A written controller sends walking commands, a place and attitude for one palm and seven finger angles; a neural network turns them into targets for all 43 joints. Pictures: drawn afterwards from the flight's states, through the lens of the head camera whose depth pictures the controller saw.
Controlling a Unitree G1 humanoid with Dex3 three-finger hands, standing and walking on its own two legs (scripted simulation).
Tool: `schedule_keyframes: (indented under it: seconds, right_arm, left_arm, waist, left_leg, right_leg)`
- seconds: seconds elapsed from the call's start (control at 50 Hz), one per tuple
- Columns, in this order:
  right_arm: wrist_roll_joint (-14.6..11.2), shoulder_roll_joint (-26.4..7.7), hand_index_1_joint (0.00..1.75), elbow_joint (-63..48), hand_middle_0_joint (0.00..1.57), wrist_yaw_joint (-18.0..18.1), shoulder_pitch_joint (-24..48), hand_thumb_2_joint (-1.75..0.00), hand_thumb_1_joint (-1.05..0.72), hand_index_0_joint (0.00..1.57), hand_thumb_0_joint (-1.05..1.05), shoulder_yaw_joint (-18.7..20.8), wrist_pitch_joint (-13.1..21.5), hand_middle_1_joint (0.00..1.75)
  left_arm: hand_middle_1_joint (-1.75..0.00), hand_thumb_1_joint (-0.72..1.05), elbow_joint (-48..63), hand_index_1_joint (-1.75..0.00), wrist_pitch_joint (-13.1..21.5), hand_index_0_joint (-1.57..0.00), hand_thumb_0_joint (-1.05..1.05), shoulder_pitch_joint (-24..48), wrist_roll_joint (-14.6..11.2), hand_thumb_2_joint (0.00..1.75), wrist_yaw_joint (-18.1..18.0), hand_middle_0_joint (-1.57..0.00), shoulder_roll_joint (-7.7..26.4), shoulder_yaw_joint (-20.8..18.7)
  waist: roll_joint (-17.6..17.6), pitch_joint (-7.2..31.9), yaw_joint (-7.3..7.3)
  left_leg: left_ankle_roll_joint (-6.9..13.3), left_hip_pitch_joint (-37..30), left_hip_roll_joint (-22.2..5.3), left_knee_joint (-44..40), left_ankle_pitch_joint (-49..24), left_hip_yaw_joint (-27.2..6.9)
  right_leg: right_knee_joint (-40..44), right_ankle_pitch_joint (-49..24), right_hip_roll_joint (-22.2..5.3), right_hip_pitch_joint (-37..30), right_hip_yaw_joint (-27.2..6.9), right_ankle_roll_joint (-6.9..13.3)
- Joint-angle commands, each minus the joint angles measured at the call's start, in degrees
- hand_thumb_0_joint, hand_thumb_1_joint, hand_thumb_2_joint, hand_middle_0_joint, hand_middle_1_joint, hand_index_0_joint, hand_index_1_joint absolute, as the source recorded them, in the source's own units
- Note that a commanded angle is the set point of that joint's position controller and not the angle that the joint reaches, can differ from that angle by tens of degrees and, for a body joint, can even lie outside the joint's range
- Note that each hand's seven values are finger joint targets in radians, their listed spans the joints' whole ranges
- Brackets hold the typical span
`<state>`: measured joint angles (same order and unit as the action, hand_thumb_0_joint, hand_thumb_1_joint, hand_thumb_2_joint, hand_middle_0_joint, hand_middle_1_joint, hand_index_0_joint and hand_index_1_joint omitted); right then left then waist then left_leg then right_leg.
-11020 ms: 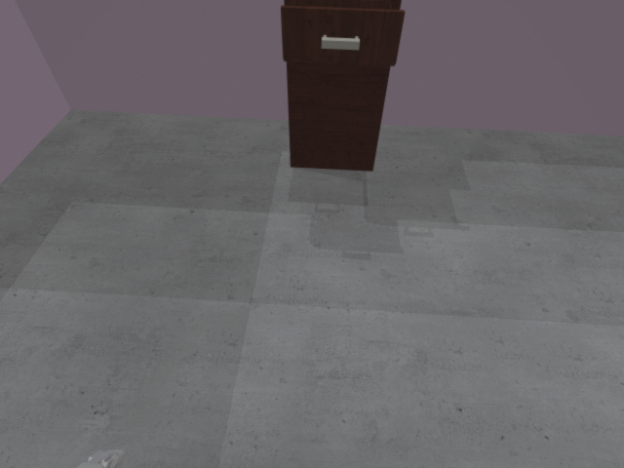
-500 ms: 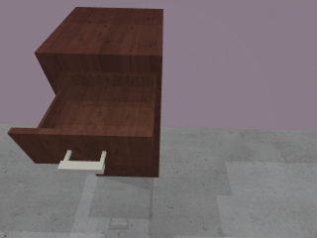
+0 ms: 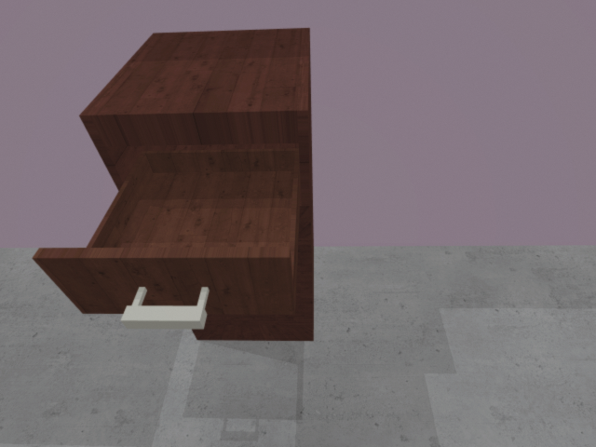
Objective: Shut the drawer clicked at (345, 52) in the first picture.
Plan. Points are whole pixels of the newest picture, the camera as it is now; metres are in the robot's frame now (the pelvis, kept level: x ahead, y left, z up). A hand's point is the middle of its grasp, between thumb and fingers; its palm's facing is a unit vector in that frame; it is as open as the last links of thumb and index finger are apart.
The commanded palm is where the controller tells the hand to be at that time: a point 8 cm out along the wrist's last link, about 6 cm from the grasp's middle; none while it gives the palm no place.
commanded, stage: look again from close up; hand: left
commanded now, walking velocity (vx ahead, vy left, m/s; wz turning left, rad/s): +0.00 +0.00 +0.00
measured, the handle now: (169, 305) +0.32 +0.23 -0.01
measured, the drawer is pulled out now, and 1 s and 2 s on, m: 0.28 0.27 0.27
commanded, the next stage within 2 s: raise the hand and make a fist in 0.32 s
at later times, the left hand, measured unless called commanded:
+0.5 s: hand out of the picture +0.06 +0.17 -0.14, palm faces +0.18 -0.95 -0.24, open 7.2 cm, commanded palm +0.10 +0.21 -0.06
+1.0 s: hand (172, 440) +0.14 +0.17 -0.01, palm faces +0.08 -1.00 -0.04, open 5.1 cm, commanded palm +0.11 +0.23 +0.00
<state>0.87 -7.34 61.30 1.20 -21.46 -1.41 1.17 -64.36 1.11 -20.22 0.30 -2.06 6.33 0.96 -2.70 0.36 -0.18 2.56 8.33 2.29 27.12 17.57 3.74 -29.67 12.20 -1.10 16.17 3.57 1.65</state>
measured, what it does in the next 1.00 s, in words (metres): lowers itself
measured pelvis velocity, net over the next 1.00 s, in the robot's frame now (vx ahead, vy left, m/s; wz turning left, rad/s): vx -0.01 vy -0.02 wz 0.06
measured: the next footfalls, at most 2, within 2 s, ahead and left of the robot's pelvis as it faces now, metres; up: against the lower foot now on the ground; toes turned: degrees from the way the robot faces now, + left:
none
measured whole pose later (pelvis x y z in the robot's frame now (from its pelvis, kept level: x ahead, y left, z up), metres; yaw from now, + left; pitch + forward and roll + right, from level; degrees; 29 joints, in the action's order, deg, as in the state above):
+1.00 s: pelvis -0.01 -0.02 -0.07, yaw +4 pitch +11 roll -2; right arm -1.2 -11.7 26.8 1.2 -8.8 -0.7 14.0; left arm 8.7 23.8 -33.1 -13.7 15.7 11.1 -6.1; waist -0.5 6.7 3.3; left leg 0.9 41.5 0.1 63.6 32.6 -1.7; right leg -59.2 24.9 -1.2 45.1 9.4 3.8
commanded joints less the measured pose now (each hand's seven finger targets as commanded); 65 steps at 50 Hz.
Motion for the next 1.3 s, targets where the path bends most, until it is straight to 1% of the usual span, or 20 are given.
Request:
schedule_keyframes:
  seconds: [0.0, 0.38, 0.4, 0.42, 0.44, 0.46, 0.48, 0.5, 0.52, 0.6, 0.64, 0.66, 0.7, 0.76, 0.8, 0.86, 0.96, 1.06, 1.2, 1.28]
  right_arm:
    - [-0.13, -4.92, 0.30, -0.96, 0.20, 0.61, -3.64, -0.90, -0.90, 0.20, 0.00, 0.58, 1.39, 0.30]
    - [-0.24, -5.16, 0.30, 2.41, 0.20, 0.76, -1.94, -0.90, -0.90, 0.20, 0.00, 0.12, 0.93, 0.30]
    - [-0.76, -7.19, 0.30, -1.25, 0.20, 0.26, 5.19, -0.90, -0.90, 0.20, 0.00, 1.17, 1.31, 0.30]
    - [-3.37, -18.49, 0.30, -22.84, 0.20, 3.37, 5.91, -0.90, -0.90, 0.20, 0.00, 3.13, 10.20, 0.30]
    - [-2.59, -13.46, 0.30, -20.67, 0.20, 5.13, 12.54, -0.90, -0.90, 0.20, 0.00, 1.86, 14.82, 0.30]
    - [-3.60, -12.11, 0.30, -20.60, 0.20, 4.69, 12.33, -0.90, -0.90, 0.20, 0.00, 2.55, 17.00, 0.30]
    - [-3.82, -12.61, 0.30, -19.14, 0.20, 4.61, 10.37, -0.90, -0.90, 0.20, 0.00, 1.96, 17.41, 0.30]
    - [-3.39, -13.99, 0.30, -22.62, 0.20, 4.24, 12.06, -0.90, -0.90, 0.20, 0.00, 2.82, 18.87, 0.30]
    - [-2.27, -14.70, 0.30, -24.12, 0.20, 3.83, 10.49, -0.90, -0.90, 0.20, 0.00, 3.76, 19.75, 0.30]
    - [-1.50, -12.67, 0.30, -31.60, 0.20, 0.37, 12.99, -0.90, -0.90, 0.20, 0.00, 5.78, 20.77, 0.30]
    - [-1.51, -13.21, 0.30, -34.79, 0.20, -1.63, 15.00, -0.90, -0.90, 0.20, 0.00, 6.55, 20.50, 0.30]
    - [-1.65, -13.45, 0.30, -35.78, 0.20, -2.38, 14.17, -0.90, -0.90, 0.20, 0.00, 6.66, 20.56, 0.30]
    - [-1.30, -13.09, 0.30, -38.95, 0.20, -2.49, 14.71, -0.90, -0.90, 0.20, 0.00, 6.84, 20.47, 0.30]
    - [-1.64, -13.60, 0.30, -41.64, 0.20, -1.29, 14.39, -0.90, -0.90, 0.20, 0.00, 6.53, 18.93, 0.30]
    - [-2.21, -12.99, 0.30, -42.79, 0.20, -0.46, 12.66, -0.90, -0.90, 0.20, 0.00, 6.25, 17.77, 0.30]
    - [-2.28, -13.52, 0.30, -43.14, 0.20, 0.73, 11.59, -0.90, -0.90, 0.20, 0.00, 5.30, 16.71, 0.30]
    - [-2.93, -12.24, 0.30, -41.99, 0.20, 1.52, 12.31, -0.90, -0.90, 0.20, 0.00, 4.24, 15.18, 0.30]
    - [-3.44, -11.30, 0.30, -41.98, 0.20, 1.68, 15.07, -0.90, -0.90, 0.20, 0.00, 3.48, 15.22, 0.30]
    - [-3.26, -11.06, 0.30, -41.94, 0.20, 0.90, 13.32, -0.90, -0.90, 0.20, 0.00, 3.64, 17.60, 0.30]
    - [-3.34, -11.92, 0.30, -41.76, 0.20, 0.53, 12.14, -0.90, -0.90, 0.20, 0.00, 3.91, 18.73, 0.30]
  left_arm:
    - [-0.30, 0.90, 2.28, -0.30, 0.83, -0.20, 0.00, -1.98, 0.11, 0.90, -0.01, -0.20, 5.04, -0.94]
    - [-0.30, 0.90, 2.01, -0.30, 0.66, -0.20, 0.00, -0.01, -0.10, 0.90, -0.10, -0.20, 6.23, -1.08]
    - [-0.30, 0.90, -0.21, -0.30, 1.55, -0.20, 0.00, -5.34, 0.54, 0.90, -2.43, -0.20, 9.38, -1.66]
    - [-0.32, 0.90, 85.67, -0.32, 14.79, -0.22, 0.00, 38.96, -11.84, 0.90, -1.11, -0.22, 20.96, -7.63]
    - [-0.34, 0.90, 73.94, -0.34, 11.88, -0.24, 0.00, 15.74, -7.15, 0.90, -3.88, -0.24, 17.04, -6.54]
    - [-0.37, 0.90, 65.17, -0.37, 4.51, -0.26, 0.00, 0.71, -8.60, 0.90, -5.77, -0.26, 5.93, -0.37]
    - [-0.39, 0.90, 63.74, -0.39, 3.94, -0.28, 0.00, 0.07, -9.86, 0.90, -4.86, -0.28, 3.22, -0.09]
    - [-0.41, 0.90, 67.35, -0.41, 6.64, -0.30, 0.00, 3.69, -10.73, 0.90, -3.99, -0.30, 5.92, -2.15]
    - [-0.43, 0.90, 66.11, -0.43, 9.54, -0.32, 0.00, 2.19, -10.43, 0.90, -2.40, -0.32, 7.34, -4.63]
    - [-0.52, 0.90, 57.99, -0.52, 24.48, -0.40, 0.00, -21.42, -13.91, 0.90, 9.56, -0.40, 2.58, -8.22]
    - [-0.56, 0.90, 59.98, -0.56, 33.14, -0.44, 0.00, -22.70, -15.57, 0.90, 16.94, -0.44, 3.59, -9.35]
    - [-0.58, 0.90, 63.83, -0.58, 37.03, -0.46, 0.00, -19.25, -15.64, 0.90, 19.71, -0.46, 6.55, -10.85]
    - [-0.62, 0.90, 70.93, -0.62, 40.74, -0.50, 0.00, -17.03, -15.49, 0.90, 22.33, -0.50, 10.29, -13.08]
    - [-0.69, 0.90, 78.54, -0.69, 36.86, -0.56, 0.00, -10.63, -17.18, 0.90, 20.89, -0.56, 11.01, -13.36]
    - [-0.73, 0.90, 82.45, -0.73, 33.26, -0.60, 0.00, -12.34, -17.05, 0.90, 19.52, -0.60, 9.11, -11.63]
    - [-0.80, 0.90, 89.66, -0.80, 30.33, -0.66, 0.00, -6.40, -15.13, 0.90, 17.77, -0.66, 10.30, -9.04]
    - [-0.91, 0.90, 85.82, -0.91, 23.61, -0.76, 0.00, -10.70, -14.44, 0.90, 18.33, -0.76, 11.33, -10.24]
    - [-1.01, 0.90, 84.12, -1.01, 19.10, -0.86, 0.00, -15.58, -16.27, 0.90, 17.55, -0.86, 12.43, -14.15]
    - [-1.17, 0.90, 91.05, -1.17, 21.08, -1.00, 0.00, -21.24, -16.25, 0.90, 14.84, -1.00, 10.39, -12.65]
    - [-1.25, 0.90, 94.55, -1.25, 22.32, -1.08, 0.00, -20.87, -15.27, 0.90, 13.48, -1.08, 9.87, -10.28]
  waist:
    - [3.35, -7.52, 0.19]
    - [2.36, -5.22, 0.04]
    - [12.83, -4.87, 3.33]
    - [0.64, 24.07, -4.36]
    - [-10.79, 21.65, 0.58]
    - [-10.65, 10.33, -0.57]
    - [-2.49, 2.62, -1.27]
    - [3.25, -3.35, -2.79]
    - [9.28, -0.84, -3.01]
    - [15.42, 4.21, 3.42]
    - [13.12, 6.42, 3.34]
    - [6.96, 8.46, 3.30]
    - [2.14, 14.83, 3.48]
    - [2.92, 13.66, 0.96]
    - [-1.30, 15.15, 0.48]
    - [-1.16, 15.25, -1.83]
    - [2.55, 14.65, -1.32]
    - [3.98, 14.23, 1.24]
    - [2.51, 14.10, 2.12]
    - [1.67, 12.70, 0.87]
  left_leg:
    - [0.43, 10.04, -7.28, -10.31, -0.87, -8.18]
    - [-0.38, 4.15, -7.32, -9.38, -7.76, -6.23]
    - [-1.83, 8.89, -8.97, 1.95, -9.17, -3.29]
    - [-0.37, -3.31, -1.75, -4.81, -11.28, -4.70]
    - [-0.57, -2.12, -1.94, -4.99, -13.82, -2.55]
    - [-2.92, 4.47, -2.39, -5.92, -10.33, -4.32]
    - [-2.16, 7.96, -2.30, -5.01, -6.64, -4.81]
    - [-1.21, 11.20, -2.00, -2.63, -2.32, -6.62]
    - [-0.68, 13.22, -1.65, 0.24, 0.20, -5.80]
    - [-2.27, 26.30, -0.58, 11.92, -0.68, -3.25]
    - [-2.94, 32.77, 0.03, 18.13, 0.04, -2.70]
    - [-2.90, 33.96, 0.08, 20.89, -0.29, -2.78]
    - [-2.07, 35.23, 0.00, 24.48, -1.14, -2.28]
    - [-1.14, 37.80, 0.16, 27.32, 1.77, -3.22]
    - [-0.85, 35.23, -0.42, 26.89, 1.02, -3.79]
    - [-0.13, 33.75, -1.43, 27.26, 0.98, -5.29]
    - [-0.38, 33.82, -2.00, 25.33, -1.41, -6.20]
    - [-0.97, 34.09, -1.86, 21.92, -0.19, -6.66]
    - [-1.28, 31.45, -1.97, 19.20, -1.59, -6.59]
    - [-1.26, 29.62, -2.22, 18.49, -0.46, -6.77]
  right_leg:
    - [5.84, 0.20, -4.53, -3.75, -7.44, 1.92]
    - [7.12, -6.65, -5.59, -6.52, -7.43, 1.84]
    - [4.65, -32.66, -8.30, -8.62, -7.90, -0.37]
    - [2.91, -16.83, -3.49, -12.87, -9.07, -0.24]
    - [1.89, -6.60, -0.41, -12.43, -6.80, 1.94]
    - [2.71, -1.45, -0.23, -5.81, -3.86, 1.61]
    - [3.75, 0.31, -0.10, -1.92, -1.99, 0.51]
    - [4.35, 5.29, -0.34, 2.88, -2.15, -0.04]
    - [3.83, 10.21, -0.75, 5.61, -1.10, -0.64]
    - [-6.86, 10.24, -0.75, 8.26, -2.40, -0.03]
    - [-12.37, 5.00, -1.40, 10.18, -4.47, 0.17]
    - [-14.82, 3.65, -2.06, 11.39, -6.47, 0.74]
    - [-18.38, 4.46, -1.81, 12.93, -7.83, 1.10]
    - [-18.20, 10.48, -1.07, 17.52, -8.75, 0.67]
    - [-18.20, 9.16, -0.59, 17.20, -6.91, 0.61]
    - [-18.62, 8.57, 0.23, 18.85, -5.23, 0.32]
    - [-16.99, 5.33, 0.50, 14.57, -3.78, -0.20]
    - [-15.05, 9.00, 0.09, 11.20, -3.12, -0.33]
    - [-15.25, 8.48, 0.19, 10.94, -0.98, -0.03]
    - [-15.15, 9.43, 0.50, 13.07, 0.05, -0.09]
